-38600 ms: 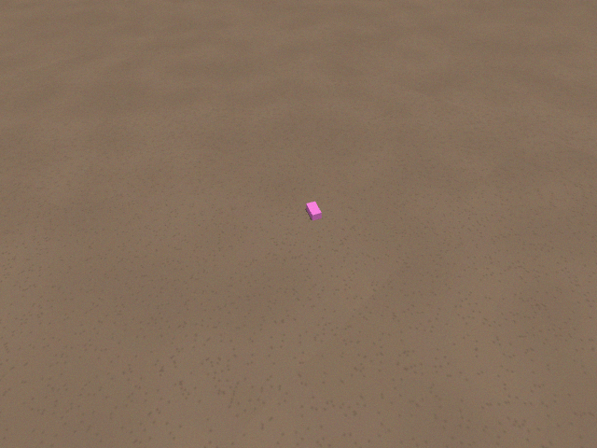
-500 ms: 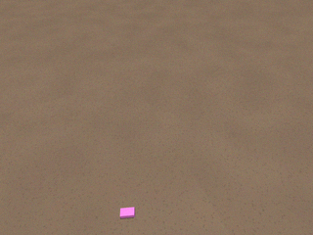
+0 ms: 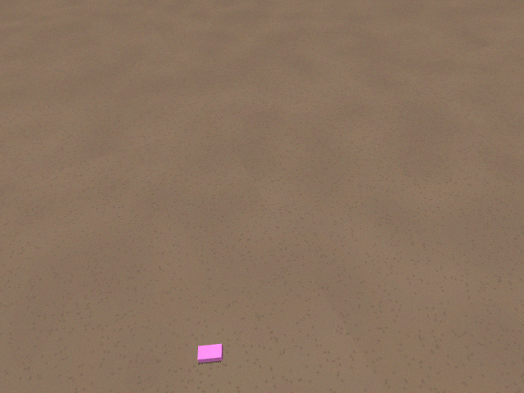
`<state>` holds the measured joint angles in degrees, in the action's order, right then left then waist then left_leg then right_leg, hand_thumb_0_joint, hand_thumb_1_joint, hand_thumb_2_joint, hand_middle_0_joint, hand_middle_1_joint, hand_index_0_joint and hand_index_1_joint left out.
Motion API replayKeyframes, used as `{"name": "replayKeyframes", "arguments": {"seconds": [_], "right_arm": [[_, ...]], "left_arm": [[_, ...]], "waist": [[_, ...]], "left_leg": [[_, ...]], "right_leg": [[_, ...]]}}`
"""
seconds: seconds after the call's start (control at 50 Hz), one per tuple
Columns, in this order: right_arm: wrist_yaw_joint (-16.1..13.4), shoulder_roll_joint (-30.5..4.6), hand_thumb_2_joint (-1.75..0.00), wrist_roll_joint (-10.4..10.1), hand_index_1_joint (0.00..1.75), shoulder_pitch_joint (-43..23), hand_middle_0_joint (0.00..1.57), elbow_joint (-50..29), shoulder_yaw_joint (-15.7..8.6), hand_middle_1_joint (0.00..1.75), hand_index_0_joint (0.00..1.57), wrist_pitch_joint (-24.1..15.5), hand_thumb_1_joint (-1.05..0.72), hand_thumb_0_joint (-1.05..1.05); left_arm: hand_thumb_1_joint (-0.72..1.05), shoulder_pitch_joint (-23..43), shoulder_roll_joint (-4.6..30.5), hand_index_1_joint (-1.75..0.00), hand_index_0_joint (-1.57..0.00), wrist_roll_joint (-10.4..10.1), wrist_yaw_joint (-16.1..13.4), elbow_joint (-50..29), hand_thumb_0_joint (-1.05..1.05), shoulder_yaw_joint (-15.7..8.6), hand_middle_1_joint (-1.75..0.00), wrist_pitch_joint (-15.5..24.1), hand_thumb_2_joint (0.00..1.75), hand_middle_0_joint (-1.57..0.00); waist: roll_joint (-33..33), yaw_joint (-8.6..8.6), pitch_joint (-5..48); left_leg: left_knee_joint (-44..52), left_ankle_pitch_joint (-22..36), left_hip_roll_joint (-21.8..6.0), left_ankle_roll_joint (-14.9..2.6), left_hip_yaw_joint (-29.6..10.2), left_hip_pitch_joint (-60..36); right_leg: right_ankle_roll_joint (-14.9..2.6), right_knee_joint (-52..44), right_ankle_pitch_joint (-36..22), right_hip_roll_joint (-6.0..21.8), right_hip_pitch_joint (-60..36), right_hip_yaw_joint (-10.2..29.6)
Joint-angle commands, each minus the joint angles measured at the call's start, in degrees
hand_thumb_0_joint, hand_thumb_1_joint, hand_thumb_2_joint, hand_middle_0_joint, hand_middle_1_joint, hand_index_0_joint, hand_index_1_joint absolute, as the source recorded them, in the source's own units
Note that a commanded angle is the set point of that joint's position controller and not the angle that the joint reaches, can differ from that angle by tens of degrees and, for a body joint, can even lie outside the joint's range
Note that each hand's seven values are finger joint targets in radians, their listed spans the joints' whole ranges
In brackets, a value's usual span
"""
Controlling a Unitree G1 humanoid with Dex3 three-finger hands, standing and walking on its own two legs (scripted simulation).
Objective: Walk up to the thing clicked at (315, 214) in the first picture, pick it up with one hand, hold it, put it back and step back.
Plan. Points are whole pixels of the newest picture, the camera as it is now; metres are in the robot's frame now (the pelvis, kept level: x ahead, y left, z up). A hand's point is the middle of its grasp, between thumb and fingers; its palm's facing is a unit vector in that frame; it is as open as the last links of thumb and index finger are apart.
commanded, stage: stand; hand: left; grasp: from above
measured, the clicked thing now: (210, 353) +0.43 +0.24 -0.76
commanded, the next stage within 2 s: step back in 1.00 s
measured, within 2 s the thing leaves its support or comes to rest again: neither
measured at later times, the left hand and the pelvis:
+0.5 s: hand out of the picture +0.08 +0.24 -0.15, palm faces +0.01 -0.94 -0.34, open 7.4 cm; pelvis +0.00 +0.00 +0.00, yaw +0 degrees
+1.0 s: hand out of the picture +0.07 +0.24 -0.16, palm faces +0.00 -0.94 -0.35, open 7.4 cm; pelvis +0.01 -0.01 +0.00, yaw +0 degrees
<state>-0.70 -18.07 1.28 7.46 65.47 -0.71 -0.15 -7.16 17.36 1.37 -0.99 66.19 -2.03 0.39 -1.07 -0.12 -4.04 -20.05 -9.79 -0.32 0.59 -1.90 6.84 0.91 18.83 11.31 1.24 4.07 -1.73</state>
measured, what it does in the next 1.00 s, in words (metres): stands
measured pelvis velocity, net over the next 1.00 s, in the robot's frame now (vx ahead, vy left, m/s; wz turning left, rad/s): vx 0.01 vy -0.01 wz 0.00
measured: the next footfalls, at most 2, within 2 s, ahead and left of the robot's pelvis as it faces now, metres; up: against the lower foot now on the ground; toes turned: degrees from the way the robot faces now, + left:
right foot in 1.74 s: -0.10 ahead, -0.08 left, +0.00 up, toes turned -3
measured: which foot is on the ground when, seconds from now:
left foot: down 0.00-1.00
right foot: down 0.00-1.00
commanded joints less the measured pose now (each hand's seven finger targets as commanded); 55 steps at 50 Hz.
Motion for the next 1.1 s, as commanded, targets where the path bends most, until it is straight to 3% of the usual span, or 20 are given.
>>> {"name": "replayKeyframes", "arguments": {"seconds": [0.0, 0.06, 0.12, 0.28, 0.34, 0.4, 0.48, 0.5, 0.52, 0.7, 0.78, 0.96, 0.98, 1.02, 1.06, 1.08], "right_arm": [[-0.8, -10.9, -0.9, -0.3, 0.3, -2.1, 0.2, -3.4, -1.7, 0.3, 0.2, -1.2, -0.9, 0.0], [-0.8, -11.5, -0.9, -0.3, 0.3, -2.1, 0.2, -3.4, -1.8, 0.3, 0.2, -1.4, -0.9, 0.0], [-0.9, -11.7, -0.9, -0.3, 0.3, -2.3, 0.2, -3.3, -1.9, 0.3, 0.2, -1.3, -0.9, 0.0], [-0.7, -11.8, -0.9, -0.3, 0.3, -2.8, 0.2, -3.3, -1.7, 0.3, 0.2, -1.2, -0.9, 0.0], [-0.5, -12.1, -0.9, -0.5, 0.3, -3.7, 0.2, -3.4, -1.8, 0.3, 0.2, -1.3, -0.9, 0.0], [-0.4, -12.0, -0.9, -0.5, 0.3, -3.6, 0.2, -3.4, -1.8, 0.3, 0.2, -1.3, -0.9, 0.0], [-0.3, -12.7, -0.9, -0.4, 0.3, -3.9, 0.2, -3.4, -2.0, 0.3, 0.2, -1.3, -0.9, 0.0], [-0.3, -12.2, -0.9, -0.4, 0.3, -4.0, 0.2, -3.3, -1.9, 0.3, 0.2, -1.3, -0.9, 0.0], [-0.2, -12.4, -0.9, -0.4, 0.3, -3.9, 0.2, -3.4, -2.0, 0.3, 0.2, -1.3, -0.9, 0.0], [0.1, -12.6, -0.9, -0.4, 0.3, -3.1, 0.2, -3.1, -1.9, 0.3, 0.2, -1.1, -0.9, 0.0], [0.0, -12.7, -0.9, -0.5, 0.3, -3.1, 0.2, -3.4, -1.9, 0.3, 0.2, -1.4, -0.9, 0.0], [-0.2, -12.8, -0.9, -0.6, 0.3, -2.4, 0.2, -3.2, -1.4, 0.3, 0.2, -1.4, -0.9, 0.0], [0.2, -15.8, -0.9, -1.2, 0.3, -4.5, 0.2, -4.5, -2.5, 0.3, 0.2, -0.3, -0.9, 0.0], [0.3, -14.7, -0.9, -1.9, 0.3, -2.8, 0.2, -6.0, -2.7, 0.3, 0.2, 0.2, -0.9, 0.0], [0.3, -14.3, -0.9, -1.9, 0.3, -1.9, 0.2, -7.3, -3.2, 0.3, 0.2, 1.0, -0.9, 0.0], [0.4, -13.8, -0.9, -1.8, 0.3, -2.0, 0.2, -8.0, -3.4, 0.3, 0.2, 1.3, -0.9, 0.0]], "left_arm": [[0.9, 1.9, 11.6, -0.3, -0.2, -0.4, -0.6, -3.4, 0.0, -1.9, -0.3, 1.0, 0.9, -0.2], [0.9, 2.0, 11.7, -0.3, -0.2, -0.5, -0.6, -3.6, 0.0, -1.9, -0.3, 1.1, 0.9, -0.2], [0.9, 2.1, 11.6, -0.3, -0.2, -0.6, -0.6, -3.8, 0.0, -1.8, -0.3, 1.1, 0.9, -0.2], [0.9, 3.2, 12.3, -0.3, -0.2, -0.4, -0.5, -4.3, 0.0, -1.9, -0.3, 1.0, 0.9, -0.2], [0.9, 2.9, 12.2, -0.3, -0.2, -0.4, -0.3, -4.4, 0.0, -1.6, -0.3, 1.1, 0.9, -0.2], [0.9, 3.3, 12.7, -0.3, -0.2, -0.3, -0.2, -4.4, 0.0, -1.7, -0.3, 1.2, 0.9, -0.2], [0.9, 3.1, 12.7, -0.3, -0.2, -0.4, -0.2, -4.8, 0.0, -1.5, -0.3, 1.3, 0.9, -0.2], [0.9, 3.0, 12.8, -0.3, -0.2, -0.4, -0.1, -4.6, 0.0, -1.5, -0.3, 1.2, 0.9, -0.2], [0.9, 2.9, 13.0, -0.3, -0.2, -0.3, -0.2, -4.8, 0.0, -1.4, -0.3, 1.4, 0.9, -0.2], [0.9, 2.4, 13.3, -0.3, -0.2, -0.5, 0.0, -4.6, 0.0, -1.3, -0.3, 1.4, 0.9, -0.2], [0.9, 2.0, 13.4, -0.3, -0.2, -0.7, 0.0, -4.9, 0.0, -1.3, -0.3, 1.6, 0.9, -0.2], [0.9, 1.7, 13.6, -0.3, -0.2, -0.8, 0.0, -4.8, 0.0, -1.1, -0.3, 1.3, 0.9, -0.2], [0.9, 1.8, 17.8, -0.3, -0.2, -1.9, -0.3, -5.4, 0.0, -4.0, -0.3, 0.8, 0.9, -0.2], [0.9, 0.7, 17.5, -0.3, -0.2, -1.9, -0.7, -7.4, 0.0, -4.4, -0.3, 0.6, 0.9, -0.2], [0.9, 1.8, 18.0, -0.3, -0.2, -1.9, -0.7, -9.3, 0.0, -4.9, -0.3, 0.1, 0.9, -0.2], [0.9, 3.1, 18.2, -0.3, -0.2, -1.7, -0.7, -10.5, 0.0, -5.0, -0.3, -0.2, 0.9, -0.2]], "waist": [[1.1, 0.38, 4.4], [1.2, 0.33, 5.6], [0.9, 0.34, 6.2], [1.2, -0.02, 4.2], [0.5, 0.41, 3.9], [1.3, 0.02, 2.3], [0.2, 0.05, 3.9], [0.9, 0.16, 2.9], [0.7, 0.12, 4.1], [0.7, -0.01, 2.4], [0.5, 0.23, 5.1], [1.6, 0.09, 5.0], [2.3, 0.29, -1.4], [2.9, -0.25, 3.8], [4.3, -0.37, 6.2], [5.9, -0.76, 6.3]], "left_leg": [[2.5, 9.4, -6.0, -2.25, -5.0, -1.2], [1.8, 14.2, -6.1, -2.1, -4.8, -2.4], [1.5, 15.2, -6.3, -2.13, -4.5, -2.7], [3.1, 9.6, -6.4, -1.88, -4.7, -1.0], [3.2, 10.0, -6.5, -1.86, -5.0, -1.0], [4.1, 6.2, -6.2, -1.6, -5.0, -0.1], [3.6, 6.4, -6.2, -1.79, -4.8, -0.6], [4.1, 4.8, -6.2, -1.66, -5.1, -0.2], [3.8, 6.9, -6.4, -1.8, -5.0, -1.3], [4.5, 2.3, -5.9, -1.78, -5.5, 0.8], [3.4, 8.7, -6.4, -1.89, -5.3, -0.9], [3.2, 11.6, -6.5, -1.78, -5.0, -2.1], [-3.6, 19.7, -5.3, -2.9, -5.3, 3.5], [-9.1, 21.1, -4.4, -3.39, -3.1, 2.7], [-15.5, 16.5, -1.5, -2.93, -1.6, 3.6], [-18.7, 10.2, 0.1, -2.48, -0.2, 4.2]], "right_leg": [[-1.14, -3.4, -8.1, 6.1, -0.4, 4.8], [-0.89, -2.9, -12.8, 6.3, -1.1, 4.5], [-1.13, -2.5, -14.1, 6.4, -1.8, 4.4], [-1.09, -3.7, -7.9, 6.3, -0.3, 4.7], [-1.21, -3.8, -7.2, 6.1, -0.4, 4.4], [-1.13, -4.8, -3.4, 5.9, 1.0, 4.8], [-1.34, -4.7, -5.2, 6.2, 0.2, 5.0], [-1.45, -4.7, -3.1, 6.1, 1.1, 4.8], [-1.55, -4.7, -4.8, 6.3, 0.6, 4.9], [-1.57, -5.2, -0.1, 6.1, 1.6, 5.1], [-1.77, -4.0, -6.5, 6.5, -0.4, 5.0], [-1.67, -3.1, -9.1, 6.4, 0.1, 4.5], [-2.25, 1.2, -17.8, 5.7, 4.2, 5.2], [-4.73, 3.2, -23.1, 7.2, 2.4, 5.5], [-8.2, 3.4, -24.4, 10.2, 3.9, 8.3], [-10.22, 2.7, -24.4, 12.6, 5.5, 9.9]]}}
